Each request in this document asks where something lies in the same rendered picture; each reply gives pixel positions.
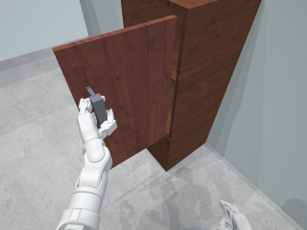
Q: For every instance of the handle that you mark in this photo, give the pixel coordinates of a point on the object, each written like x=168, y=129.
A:
x=98, y=106

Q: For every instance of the robot left hand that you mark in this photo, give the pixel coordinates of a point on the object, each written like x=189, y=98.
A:
x=87, y=122

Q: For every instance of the robot right hand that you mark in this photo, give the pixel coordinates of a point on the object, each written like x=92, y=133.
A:
x=239, y=221

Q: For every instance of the cupboard door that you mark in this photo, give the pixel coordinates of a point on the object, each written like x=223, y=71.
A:
x=132, y=68

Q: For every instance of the left robot forearm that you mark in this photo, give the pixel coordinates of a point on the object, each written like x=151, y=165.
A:
x=83, y=211

